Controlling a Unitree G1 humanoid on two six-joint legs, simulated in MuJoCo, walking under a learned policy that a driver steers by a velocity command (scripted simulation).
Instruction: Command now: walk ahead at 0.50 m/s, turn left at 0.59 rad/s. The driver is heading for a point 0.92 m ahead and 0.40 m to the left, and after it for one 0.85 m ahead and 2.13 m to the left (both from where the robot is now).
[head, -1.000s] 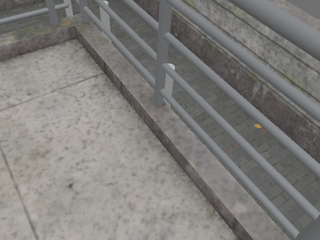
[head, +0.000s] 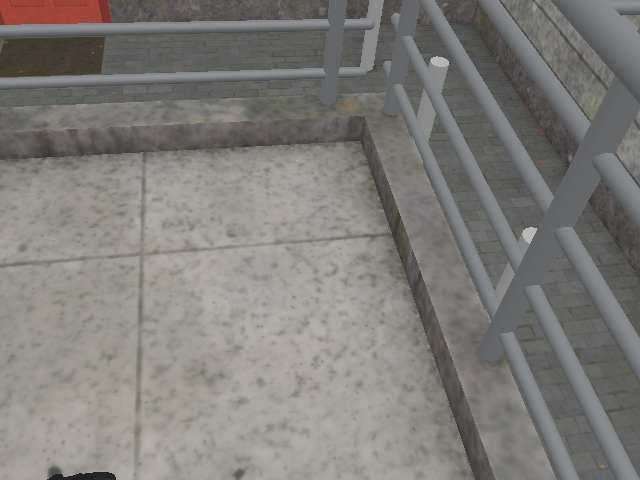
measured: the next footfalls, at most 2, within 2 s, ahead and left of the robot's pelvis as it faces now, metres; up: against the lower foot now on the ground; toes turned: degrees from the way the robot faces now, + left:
right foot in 0.32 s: +0.38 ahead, -0.08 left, +0.00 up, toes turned +14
left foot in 0.80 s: +0.54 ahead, +0.29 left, +0.00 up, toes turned +30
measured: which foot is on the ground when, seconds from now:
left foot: down 0.00-0.32, up 0.34-0.78, down 0.80-1.00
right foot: up 0.00-0.30, down 0.32-0.80, up 0.82-1.00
